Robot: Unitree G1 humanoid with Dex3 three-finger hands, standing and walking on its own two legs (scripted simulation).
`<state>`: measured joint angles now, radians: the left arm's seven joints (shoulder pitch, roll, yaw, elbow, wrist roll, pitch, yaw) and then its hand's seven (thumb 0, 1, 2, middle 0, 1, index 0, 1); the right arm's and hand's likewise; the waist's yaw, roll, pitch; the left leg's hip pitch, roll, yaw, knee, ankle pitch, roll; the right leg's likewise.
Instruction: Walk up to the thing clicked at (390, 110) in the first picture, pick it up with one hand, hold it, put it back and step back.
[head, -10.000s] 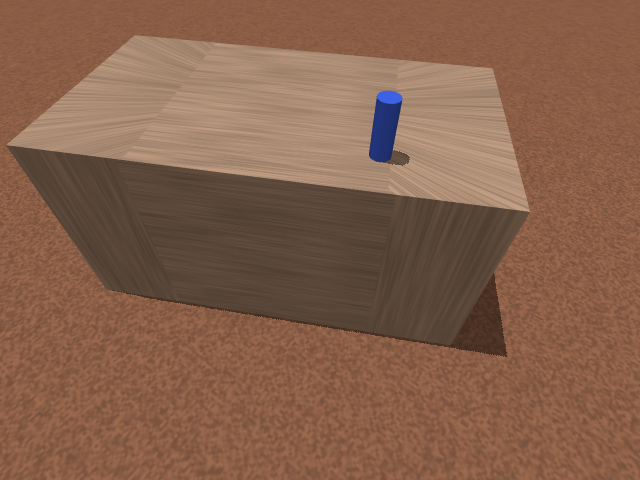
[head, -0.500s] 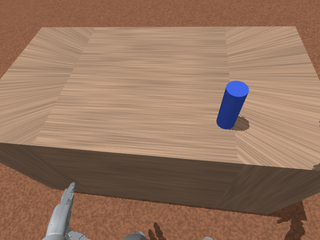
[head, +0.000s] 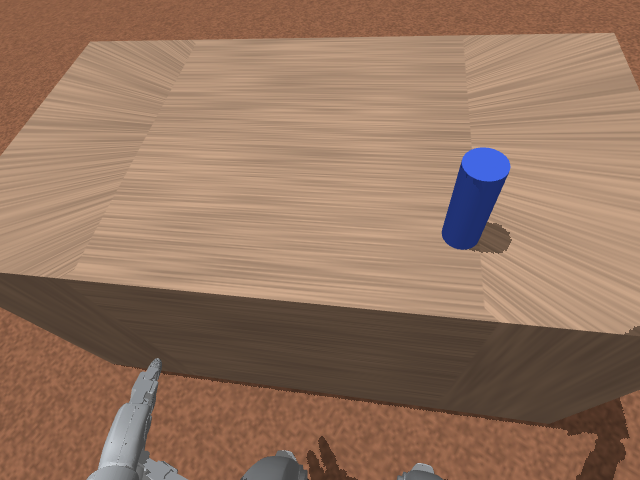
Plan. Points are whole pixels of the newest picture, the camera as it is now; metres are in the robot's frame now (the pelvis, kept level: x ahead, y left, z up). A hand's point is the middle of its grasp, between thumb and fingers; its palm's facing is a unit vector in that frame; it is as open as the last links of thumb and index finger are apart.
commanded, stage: go down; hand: right
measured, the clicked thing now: (471, 203) +0.49 -0.14 +0.00
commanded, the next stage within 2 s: approach in 0.54 s
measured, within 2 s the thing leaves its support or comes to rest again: neither
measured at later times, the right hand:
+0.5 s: hand out of the picture +0.43 -0.33 +0.10, palm faces +0.11 +0.99 +0.00, open 17.7 cm
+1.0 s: hand (588, 222) +0.45 -0.27 +0.03, palm faces +0.02 +1.00 +0.04, open 17.7 cm
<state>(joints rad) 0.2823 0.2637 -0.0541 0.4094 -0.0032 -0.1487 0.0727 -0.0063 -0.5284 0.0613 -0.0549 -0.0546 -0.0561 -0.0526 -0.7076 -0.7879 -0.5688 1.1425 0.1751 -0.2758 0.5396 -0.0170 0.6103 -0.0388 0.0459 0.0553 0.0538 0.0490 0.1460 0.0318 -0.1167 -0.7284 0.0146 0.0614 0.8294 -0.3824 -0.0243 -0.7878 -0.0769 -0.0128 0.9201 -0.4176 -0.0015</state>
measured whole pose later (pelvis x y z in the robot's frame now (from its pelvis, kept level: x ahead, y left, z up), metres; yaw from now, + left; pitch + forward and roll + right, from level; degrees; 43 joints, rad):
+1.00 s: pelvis -0.01 +0.00 -0.02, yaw +0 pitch +20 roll +3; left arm 0.30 0.26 -0.03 0.27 0.03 -0.16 0.04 -0.01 -0.53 0.06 -0.06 -0.05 -0.05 -0.05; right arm -0.74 -0.67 -0.49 1.19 0.16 -0.35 0.48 -0.02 0.61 -0.03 0.05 0.05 0.06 0.04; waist 0.18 0.04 -0.13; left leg -0.88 0.02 0.07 0.96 -0.43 -0.02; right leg -0.94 -0.08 0.00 1.04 -0.46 0.00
